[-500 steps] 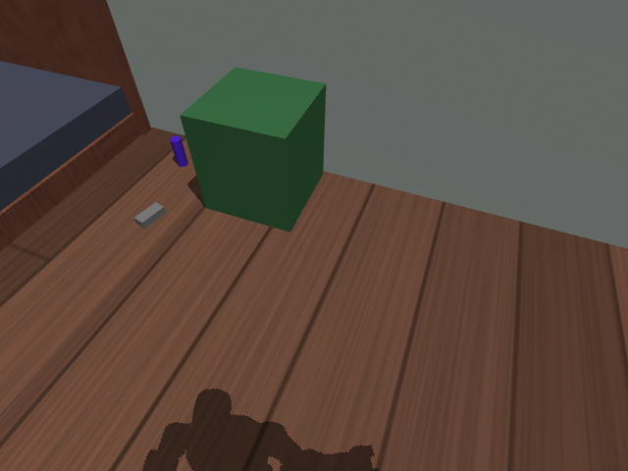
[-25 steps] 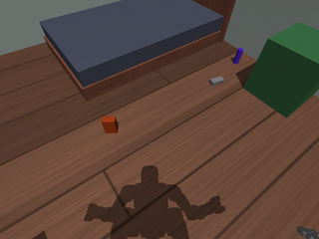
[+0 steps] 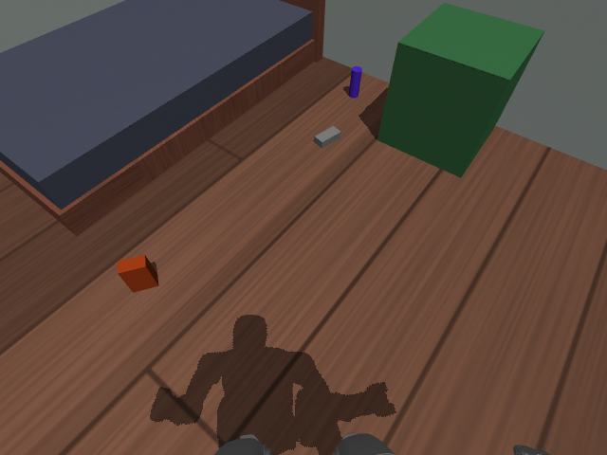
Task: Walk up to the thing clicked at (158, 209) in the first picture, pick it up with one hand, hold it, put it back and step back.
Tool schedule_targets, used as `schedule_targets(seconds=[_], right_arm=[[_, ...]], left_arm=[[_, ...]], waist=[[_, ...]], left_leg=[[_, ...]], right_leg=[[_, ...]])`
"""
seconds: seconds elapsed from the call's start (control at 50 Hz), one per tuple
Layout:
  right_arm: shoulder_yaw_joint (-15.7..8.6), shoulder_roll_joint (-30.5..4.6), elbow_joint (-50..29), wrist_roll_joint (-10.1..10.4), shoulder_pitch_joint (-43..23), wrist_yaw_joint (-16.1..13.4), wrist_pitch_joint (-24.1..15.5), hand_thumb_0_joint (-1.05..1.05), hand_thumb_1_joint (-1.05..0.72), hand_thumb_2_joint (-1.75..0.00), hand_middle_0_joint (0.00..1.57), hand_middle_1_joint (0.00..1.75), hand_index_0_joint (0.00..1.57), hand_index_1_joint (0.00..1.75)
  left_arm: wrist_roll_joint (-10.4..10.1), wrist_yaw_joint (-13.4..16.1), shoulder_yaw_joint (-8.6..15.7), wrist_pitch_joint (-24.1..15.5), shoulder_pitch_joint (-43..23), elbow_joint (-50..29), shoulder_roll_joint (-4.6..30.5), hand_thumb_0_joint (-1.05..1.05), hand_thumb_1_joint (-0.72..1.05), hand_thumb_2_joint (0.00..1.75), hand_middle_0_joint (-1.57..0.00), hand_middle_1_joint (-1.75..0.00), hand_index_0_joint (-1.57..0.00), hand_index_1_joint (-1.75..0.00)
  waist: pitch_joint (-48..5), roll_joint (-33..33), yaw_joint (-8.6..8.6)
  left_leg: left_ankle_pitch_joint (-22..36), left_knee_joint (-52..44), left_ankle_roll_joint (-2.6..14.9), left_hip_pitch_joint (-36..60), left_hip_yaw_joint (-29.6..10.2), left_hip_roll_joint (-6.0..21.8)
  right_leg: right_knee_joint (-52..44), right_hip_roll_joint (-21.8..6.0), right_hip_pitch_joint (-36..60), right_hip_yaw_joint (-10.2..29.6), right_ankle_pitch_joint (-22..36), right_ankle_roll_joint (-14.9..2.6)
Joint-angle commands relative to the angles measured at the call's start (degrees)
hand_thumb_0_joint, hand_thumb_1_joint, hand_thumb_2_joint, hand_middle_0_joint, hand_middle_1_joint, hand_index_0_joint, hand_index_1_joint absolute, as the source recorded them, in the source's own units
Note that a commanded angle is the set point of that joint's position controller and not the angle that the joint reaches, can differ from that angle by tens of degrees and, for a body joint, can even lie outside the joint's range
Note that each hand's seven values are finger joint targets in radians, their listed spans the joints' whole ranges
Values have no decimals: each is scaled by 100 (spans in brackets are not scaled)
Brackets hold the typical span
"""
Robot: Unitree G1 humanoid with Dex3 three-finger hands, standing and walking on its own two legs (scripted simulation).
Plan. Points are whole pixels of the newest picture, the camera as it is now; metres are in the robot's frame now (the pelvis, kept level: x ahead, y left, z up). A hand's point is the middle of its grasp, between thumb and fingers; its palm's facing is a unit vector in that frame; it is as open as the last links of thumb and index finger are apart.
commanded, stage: walk up
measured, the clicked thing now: (327, 137) +1.53 -0.17 -0.73
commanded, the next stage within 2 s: stand in 1.64 s
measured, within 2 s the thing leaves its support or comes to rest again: neither
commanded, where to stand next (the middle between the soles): +0.08 +0.00 m, yaw -15 degrees
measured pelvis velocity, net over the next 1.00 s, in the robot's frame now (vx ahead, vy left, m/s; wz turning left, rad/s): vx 0.00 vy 0.01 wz -0.28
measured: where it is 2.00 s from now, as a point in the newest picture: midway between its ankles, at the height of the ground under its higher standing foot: outside the picture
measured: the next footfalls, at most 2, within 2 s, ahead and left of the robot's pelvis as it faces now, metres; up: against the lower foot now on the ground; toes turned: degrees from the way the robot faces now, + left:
right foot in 0.26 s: +0.05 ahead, -0.12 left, +0.00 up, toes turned -10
left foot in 0.52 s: +0.07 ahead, +0.15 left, +0.00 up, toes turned -12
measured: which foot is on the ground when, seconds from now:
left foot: down 0.00-0.28, up 0.30-0.50, down 0.52-1.00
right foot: up 0.00-0.24, down 0.26-1.00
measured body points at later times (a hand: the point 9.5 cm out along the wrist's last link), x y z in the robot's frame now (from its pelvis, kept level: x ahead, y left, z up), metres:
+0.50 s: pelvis -0.01 +0.01 +0.00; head +0.03 -0.02 +0.44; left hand +0.15 +0.30 -0.10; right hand +0.03 -0.33 -0.12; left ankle +0.03 +0.15 -0.70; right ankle +0.02 -0.12 -0.71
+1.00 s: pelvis +0.00 +0.01 +0.02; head +0.00 +0.00 +0.47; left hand +0.16 +0.29 -0.10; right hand -0.04 -0.31 -0.11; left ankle +0.03 +0.15 -0.71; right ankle +0.01 -0.12 -0.71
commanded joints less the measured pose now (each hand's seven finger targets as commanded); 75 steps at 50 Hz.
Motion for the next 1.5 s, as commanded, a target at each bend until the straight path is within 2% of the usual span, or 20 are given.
schedule_targets(seconds=[0.0, 0.12, 0.2, 0.24, 0.26, 0.28, 0.3, 0.36, 0.5, 0.54, 0.56, 0.58, 0.62, 0.68, 0.72, 0.76, 0.86, 0.96, 1.12, 1.48], right_arm=[[-512, -1382, -547, 1, 144, -122, -136, 0, -90, -90, 20, 30, 20, 30], [-410, -1419, -564, 9, 178, -112, -96, 0, -90, -90, 20, 30, 20, 30], [-336, -1341, -624, 70, -103, -73, 51, 0, -90, -90, 20, 30, 20, 30], [-211, -973, -652, 144, -110, -75, 86, 0, -90, -90, 20, 30, 20, 30], [-111, -689, -713, 165, -99, -67, 93, 0, -90, -90, 20, 30, 20, 30], [-195, -973, -712, 141, -463, -160, 163, 0, -90, -90, 20, 30, 20, 30], [-282, -1153, -560, 89, -332, -194, 164, 0, -90, -90, 20, 30, 20, 30], [-271, -1098, -236, 204, -201, -141, 107, 0, -90, -90, 20, 30, 20, 30], [-254, -1044, 257, 114, 209, -191, -129, 0, -90, -90, 20, 30, 20, 30], [-344, -1630, 195, -16, 56, -249, -239, 0, -90, -90, 20, 30, 20, 30], [-410, -1910, 151, 56, -323, -213, -228, 0, -90, -90, 20, 30, 20, 30], [-405, -1885, 126, 61, -694, -194, -226, 0, -90, -90, 20, 30, 20, 30], [-259, -1518, 110, 23, -997, -173, -207, 0, -90, -90, 20, 30, 20, 30], [-108, -1192, 317, 67, -607, -148, -195, 0, -90, -90, 20, 30, 20, 30], [-81, -1060, 420, 103, -593, -162, -116, 0, -90, -90, 20, 30, 20, 30], [-137, -1141, 607, 77, -404, -145, -129, 0, -90, -90, 20, 30, 20, 30], [-93, -1366, 787, 57, -524, -166, -240, 0, -90, -90, 20, 30, 20, 30], [7, -1144, 925, 117, -660, -176, -245, 0, -90, -90, 20, 30, 20, 30], [20, -1049, 1253, 190, -696, -207, -226, 0, -90, -90, 20, 30, 20, 30], [-32, -1031, 1533, 123, -1250, -196, -162, 0, -90, -90, 20, 30, 20, 30]], left_arm=[[54, 39, 401, -188, 280, -272, 1308, 0, 90, 90, -20, -30, -20, -30], [48, -125, 349, -248, 236, -311, 948, 0, 90, 90, -20, -30, -20, -30], [131, -73, 395, -278, 526, -88, 915, 0, 90, 90, -20, -30, -20, -30], [225, -7, 541, -346, 555, -52, 1293, 0, 90, 90, -20, -30, -20, -30], [291, 18, 621, -389, 405, -176, 1639, 0, 90, 90, -20, -30, -20, -30], [232, 29, 584, -363, 232, -223, 1817, 0, 90, 90, -20, -30, -20, -30], [200, 28, 570, -333, -34, -270, 1812, 0, 90, 90, -20, -30, -20, -30], [168, 32, 441, -353, -230, -234, 1385, 0, 90, 90, -20, -30, -20, -30], [183, -76, 341, -156, -568, -209, 1117, 0, 90, 90, -20, -30, -20, -30], [109, -104, 188, -120, -437, -180, 627, 0, 90, 90, -20, -30, -20, -30], [138, -41, 335, -106, -480, -20, 1126, 0, 90, 90, -20, -30, -20, -30], [167, -60, 360, -144, -332, 110, 1242, 0, 90, 90, -20, -30, -20, -30], [148, -165, 391, -209, -57, 379, 1059, 0, 90, 90, -20, -30, -20, -30], [175, -197, 478, -226, -173, 485, 1123, 0, 90, 90, -20, -30, -20, -30], [163, -195, 401, -233, -491, 487, 1327, 0, 90, 90, -20, -30, -20, -30], [169, -237, 308, -135, -840, 477, 1188, 0, 90, 90, -20, -30, -20, -30], [155, -299, 286, -132, -670, 825, 938, 0, 90, 90, -20, -30, -20, -30], [122, -278, 233, -179, -964, 968, 982, 0, 90, 90, -20, -30, -20, -30], [74, -213, 148, -172, -1085, 1240, 904, 0, 90, 90, -20, -30, -20, -30], [92, -207, 114, -79, -1542, 1476, 743, 0, 90, 90, -20, -30, -20, -30]], waist=[[-648, 463, -98], [-1007, 928, -147], [-1197, 772, 133], [-1163, 9, 276], [-927, -1063, 221], [-769, -911, 293], [-603, -930, 201], [-553, -676, -3], [-1307, -930, -136], [-1164, 484, -95], [-892, 731, -86], [-713, 645, 141], [-654, 503, 372], [-687, 363, 304], [-518, -189, 66], [-257, -24, -87], [-536, -68, 199], [-689, -195, 74], [-1294, -497, 28], [-1037, -57, 49]], left_leg=[[1627, -1969, 1149, 1211, -2162, 1750], [2374, -1416, 1103, 1461, -1071, 1550], [2379, -528, 825, 933, -606, 1406], [1352, 446, 345, -152, -357, 1117], [-155, 1233, -67, -1162, 36, 512], [-1763, 1537, -92, -820, -421, 377], [-1820, 1633, -141, -417, -577, 538], [-1182, 1272, -80, -404, -443, 424], [-11, -1139, -99, 1347, -128, 92], [-779, -2146, 550, 1604, -2543, 1698], [-887, -2298, 1180, 742, -3010, 2466], [-827, -2177, 1286, 323, -2806, 2446], [-385, -1617, 592, 173, -1260, 1384], [-83, -929, 47, -462, -611, 803], [-1180, -483, -68, 98, -329, 360], [-1350, -1050, -25, 1006, -517, 377], [-1651, -2390, 373, 424, -1496, 1217], [-483, -1797, -4, 698, -466, 557], [974, -1761, -49, 1629, -208, 583], [816, -2525, -44, 1865, -183, 818]], right_leg=[[857, -382, -886, -218, -96, -103], [-738, -439, -286, -849, 582, -65], [-2240, -164, 832, -1186, 1443, -147], [-2762, -571, 1683, -151, 1887, -452], [-3128, -1879, 1801, 1957, 2522, -943], [-3092, -2586, 913, 2611, 3138, -1762], [-2988, -2602, 324, 2578, 3243, -1892], [-2742, -1744, 557, 1377, 3602, -1262], [-1931, -977, 43, 584, 2283, -776], [-765, -150, -1045, 24, 1158, -227], [-312, -317, -636, -301, -127, -148], [-497, -576, -173, -308, -37, -145], [-1779, -403, 525, -460, 740, -304], [-2430, -610, 1429, 88, 1814, -537], [-3291, -1419, 152, 1680, -221, -937], [-3568, -1173, -930, 1348, -1402, -759], [-2466, -430, 530, -108, 916, -318], [-3100, -894, 713, 668, 1755, -515], [-3195, -1014, 1134, 544, 3383, -458], [-3352, -867, 1221, 311, 3309, -284]])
